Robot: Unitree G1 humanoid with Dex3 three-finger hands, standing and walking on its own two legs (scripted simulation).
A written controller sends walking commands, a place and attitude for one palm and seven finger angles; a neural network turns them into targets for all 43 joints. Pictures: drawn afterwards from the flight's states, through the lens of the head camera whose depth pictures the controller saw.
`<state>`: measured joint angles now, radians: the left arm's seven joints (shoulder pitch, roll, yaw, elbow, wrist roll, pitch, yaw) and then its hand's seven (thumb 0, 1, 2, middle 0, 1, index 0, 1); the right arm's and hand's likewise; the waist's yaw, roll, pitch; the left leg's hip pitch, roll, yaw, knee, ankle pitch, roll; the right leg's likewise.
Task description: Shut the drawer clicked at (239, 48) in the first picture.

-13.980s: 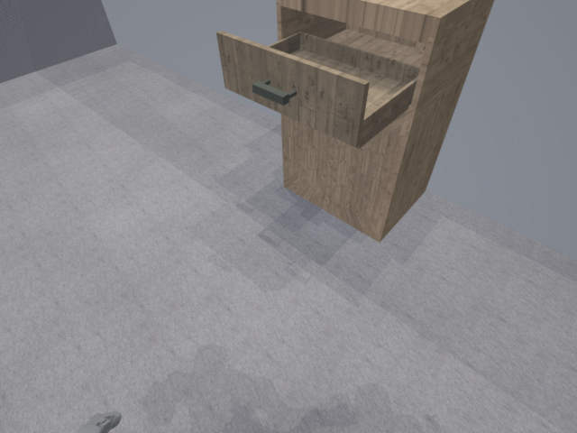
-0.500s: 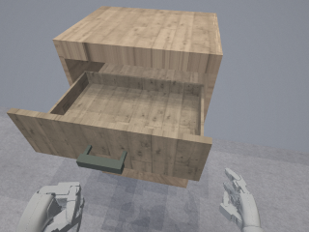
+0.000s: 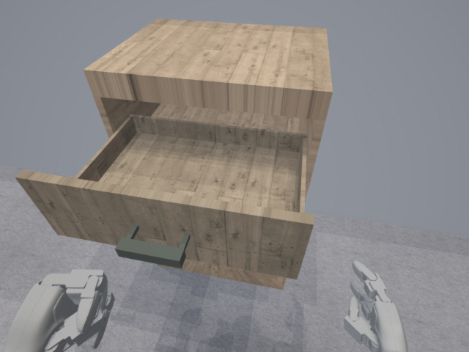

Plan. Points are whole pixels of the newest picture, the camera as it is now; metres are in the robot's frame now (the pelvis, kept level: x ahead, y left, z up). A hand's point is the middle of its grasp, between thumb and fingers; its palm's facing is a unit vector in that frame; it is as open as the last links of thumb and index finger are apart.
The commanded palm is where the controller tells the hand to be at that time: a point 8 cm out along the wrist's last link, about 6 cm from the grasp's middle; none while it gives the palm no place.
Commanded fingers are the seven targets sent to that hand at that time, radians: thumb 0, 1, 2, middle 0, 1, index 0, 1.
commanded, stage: raise the hand and make a fist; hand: left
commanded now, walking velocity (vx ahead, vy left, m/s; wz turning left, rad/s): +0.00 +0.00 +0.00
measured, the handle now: (155, 243) +0.29 +0.19 +0.03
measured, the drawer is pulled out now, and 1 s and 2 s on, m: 0.30 0.30 0.30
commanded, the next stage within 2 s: bring the fist close to the handle in 0.06 s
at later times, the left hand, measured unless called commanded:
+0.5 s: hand (121, 318) +0.14 +0.17 +0.09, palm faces -0.03 -1.00 -0.09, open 3.3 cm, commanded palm +0.09 +0.23 +0.10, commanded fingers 0.00 0.90 0.90 -1.40 -1.60 -1.40 -1.60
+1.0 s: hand (142, 310) +0.17 +0.17 +0.05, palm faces -0.05 -1.00 -0.06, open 3.3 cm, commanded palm +0.14 +0.22 +0.05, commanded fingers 0.00 0.90 0.90 -1.40 -1.60 -1.40 -1.60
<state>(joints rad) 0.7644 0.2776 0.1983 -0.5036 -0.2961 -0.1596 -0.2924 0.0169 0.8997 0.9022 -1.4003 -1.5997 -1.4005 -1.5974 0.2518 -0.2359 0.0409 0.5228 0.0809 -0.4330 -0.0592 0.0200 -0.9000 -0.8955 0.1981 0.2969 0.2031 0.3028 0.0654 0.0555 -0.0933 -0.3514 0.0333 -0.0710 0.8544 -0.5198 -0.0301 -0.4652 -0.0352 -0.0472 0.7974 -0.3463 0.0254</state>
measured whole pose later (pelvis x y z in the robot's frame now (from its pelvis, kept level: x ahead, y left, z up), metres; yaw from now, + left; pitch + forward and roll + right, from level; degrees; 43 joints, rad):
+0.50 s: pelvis -0.01 +0.01 -0.01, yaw +0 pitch +3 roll -1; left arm 0.68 0.23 0.11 -0.39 -0.24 -0.20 -0.26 0.02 0.90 0.90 -1.40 -1.60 -1.40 -1.60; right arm 0.26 -0.23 0.04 0.54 0.06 -0.43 -0.06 0.02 -0.90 -0.90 0.20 0.30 0.20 0.30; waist 0.04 0.05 -0.08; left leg -0.43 0.02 -0.06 0.91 -0.52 -0.02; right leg -0.55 -0.05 -0.03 0.84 -0.34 0.03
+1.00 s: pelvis -0.01 +0.01 -0.03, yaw +0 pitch +9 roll -1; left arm 0.58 0.20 0.08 -0.26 -0.22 -0.28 -0.24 0.02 0.90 0.90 -1.40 -1.60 -1.40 -1.60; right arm 0.24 -0.23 0.01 0.51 0.03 -0.32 -0.04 0.02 -0.90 -0.90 0.20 0.30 0.20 0.30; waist 0.01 0.04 -0.10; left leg -0.63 0.00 -0.07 1.05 -0.58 -0.02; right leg -0.74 -0.06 -0.03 0.98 -0.39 0.04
